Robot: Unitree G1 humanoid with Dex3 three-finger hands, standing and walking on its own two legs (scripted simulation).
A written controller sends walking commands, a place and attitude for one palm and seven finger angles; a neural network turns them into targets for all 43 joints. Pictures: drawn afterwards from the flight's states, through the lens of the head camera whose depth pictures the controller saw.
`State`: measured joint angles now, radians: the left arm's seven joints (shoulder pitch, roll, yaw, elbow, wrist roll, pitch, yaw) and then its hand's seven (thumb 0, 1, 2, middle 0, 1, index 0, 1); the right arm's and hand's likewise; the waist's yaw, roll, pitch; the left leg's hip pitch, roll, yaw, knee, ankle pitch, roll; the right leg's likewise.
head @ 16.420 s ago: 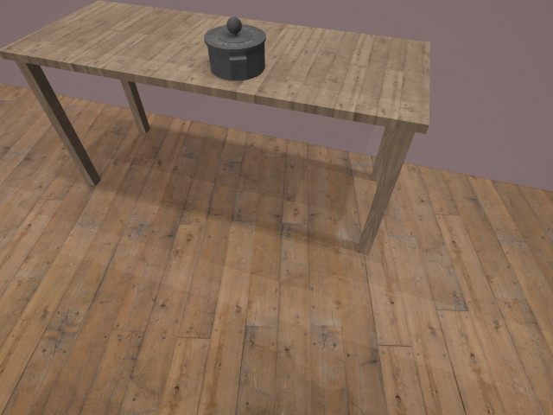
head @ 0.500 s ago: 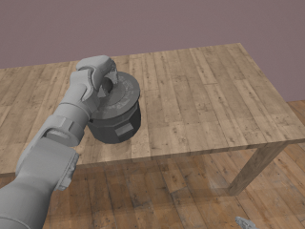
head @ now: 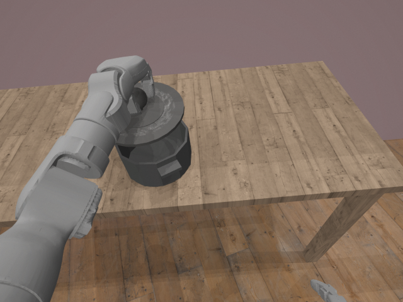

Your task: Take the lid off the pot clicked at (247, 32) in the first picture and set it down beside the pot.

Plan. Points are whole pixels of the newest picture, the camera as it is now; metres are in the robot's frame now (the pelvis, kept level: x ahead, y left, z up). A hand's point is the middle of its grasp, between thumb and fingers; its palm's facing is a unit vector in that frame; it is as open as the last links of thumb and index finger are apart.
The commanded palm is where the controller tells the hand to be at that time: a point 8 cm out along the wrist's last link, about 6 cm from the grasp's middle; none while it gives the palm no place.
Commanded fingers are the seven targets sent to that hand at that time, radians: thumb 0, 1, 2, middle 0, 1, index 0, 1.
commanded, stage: lift the lid straight up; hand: left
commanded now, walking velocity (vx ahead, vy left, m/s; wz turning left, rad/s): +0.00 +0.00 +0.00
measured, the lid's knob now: (136, 98) +0.50 +0.13 +0.16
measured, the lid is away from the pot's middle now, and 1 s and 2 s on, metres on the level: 0.01 0.00 0.14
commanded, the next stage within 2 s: move the lid sideways beside the pot in 0.82 s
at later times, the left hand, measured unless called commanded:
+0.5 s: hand (134, 77) +0.47 +0.12 +0.22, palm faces -0.23 -0.07 -0.97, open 7.5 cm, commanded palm +0.46 +0.12 +0.30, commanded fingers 0.00 0.70 0.87 -0.87 -1.04 -0.89 -1.05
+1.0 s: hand (125, 72) +0.47 +0.13 +0.24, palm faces -0.23 -0.06 -0.97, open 7.5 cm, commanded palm +0.46 +0.14 +0.31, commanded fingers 0.00 0.70 0.87 -0.87 -1.04 -0.89 -1.05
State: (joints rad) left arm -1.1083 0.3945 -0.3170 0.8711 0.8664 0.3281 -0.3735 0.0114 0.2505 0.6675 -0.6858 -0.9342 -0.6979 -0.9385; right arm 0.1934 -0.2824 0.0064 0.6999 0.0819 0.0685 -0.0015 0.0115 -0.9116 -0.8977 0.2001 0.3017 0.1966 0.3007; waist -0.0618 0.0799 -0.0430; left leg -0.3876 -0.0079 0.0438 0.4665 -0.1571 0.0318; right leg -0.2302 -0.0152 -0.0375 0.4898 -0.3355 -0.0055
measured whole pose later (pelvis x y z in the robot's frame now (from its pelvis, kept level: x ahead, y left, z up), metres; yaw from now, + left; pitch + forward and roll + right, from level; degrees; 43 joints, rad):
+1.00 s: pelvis +0.00 +0.01 +0.00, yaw +0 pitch +4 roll +0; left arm -1.27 0.40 -0.31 0.90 0.90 0.34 -0.49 0.01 0.25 0.67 -0.69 -0.93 -0.70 -0.94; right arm 0.20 -0.28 0.02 0.69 0.07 0.02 -0.01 0.01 -0.91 -0.90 0.20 0.30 0.20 0.30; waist -0.06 0.08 -0.04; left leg -0.38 -0.02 0.05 0.44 -0.14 0.04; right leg -0.22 -0.02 -0.04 0.47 -0.32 0.00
